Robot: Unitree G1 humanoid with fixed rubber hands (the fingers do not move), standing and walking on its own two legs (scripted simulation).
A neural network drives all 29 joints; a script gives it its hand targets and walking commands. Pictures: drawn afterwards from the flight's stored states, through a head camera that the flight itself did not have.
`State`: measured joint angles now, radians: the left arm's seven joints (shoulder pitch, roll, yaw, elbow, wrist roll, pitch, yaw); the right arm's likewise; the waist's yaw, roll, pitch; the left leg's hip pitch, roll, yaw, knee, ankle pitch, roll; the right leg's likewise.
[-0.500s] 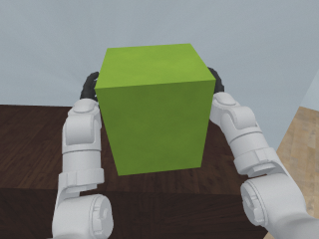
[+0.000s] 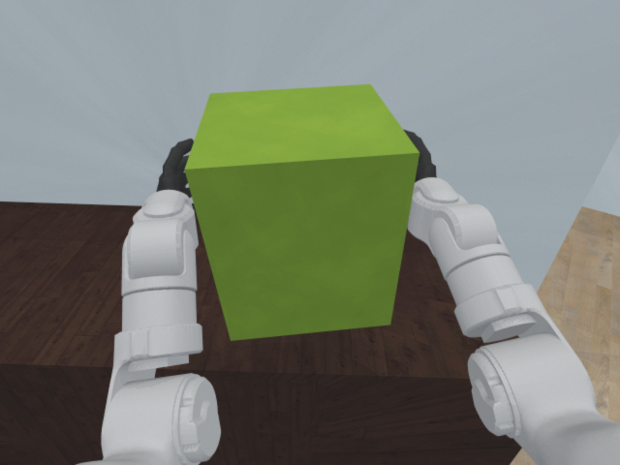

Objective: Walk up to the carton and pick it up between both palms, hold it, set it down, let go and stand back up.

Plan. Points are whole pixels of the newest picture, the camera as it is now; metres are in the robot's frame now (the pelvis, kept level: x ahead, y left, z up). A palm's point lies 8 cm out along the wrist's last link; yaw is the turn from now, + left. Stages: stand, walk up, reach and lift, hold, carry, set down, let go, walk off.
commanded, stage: hold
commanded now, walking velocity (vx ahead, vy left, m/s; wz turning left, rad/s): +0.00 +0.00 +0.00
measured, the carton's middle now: (301, 210) +0.38 +0.00 +0.21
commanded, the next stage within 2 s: none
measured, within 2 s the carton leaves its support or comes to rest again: neither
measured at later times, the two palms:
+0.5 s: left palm (173, 201) +0.36 +0.16 +0.24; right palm (419, 186) +0.37 -0.14 +0.25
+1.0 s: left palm (175, 198) +0.36 +0.16 +0.24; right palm (420, 184) +0.37 -0.14 +0.25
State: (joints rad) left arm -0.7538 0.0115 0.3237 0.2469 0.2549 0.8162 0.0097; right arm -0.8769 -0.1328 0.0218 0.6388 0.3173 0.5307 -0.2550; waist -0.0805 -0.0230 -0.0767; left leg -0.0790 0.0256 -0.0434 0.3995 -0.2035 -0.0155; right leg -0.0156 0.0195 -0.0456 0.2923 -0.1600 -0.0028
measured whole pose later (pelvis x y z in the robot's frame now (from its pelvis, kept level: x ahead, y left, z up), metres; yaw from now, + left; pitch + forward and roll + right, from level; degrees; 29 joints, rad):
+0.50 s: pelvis +0.00 +0.00 +0.00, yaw +0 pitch -7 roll -2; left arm -0.76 0.02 0.32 0.26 0.25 0.82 0.01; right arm -0.89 -0.14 0.03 0.66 0.33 0.54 -0.26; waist -0.08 -0.02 -0.09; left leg -0.09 0.03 -0.04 0.41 -0.21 -0.02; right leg -0.02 0.02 -0.05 0.29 -0.16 0.00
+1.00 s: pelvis +0.00 +0.00 +0.00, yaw +0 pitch -6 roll -2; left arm -0.78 0.02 0.33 0.30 0.24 0.81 0.02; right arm -0.92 -0.14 0.02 0.69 0.34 0.54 -0.26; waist -0.08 -0.02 -0.10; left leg -0.10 0.03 -0.04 0.40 -0.20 -0.02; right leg -0.04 0.02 -0.04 0.30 -0.16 0.00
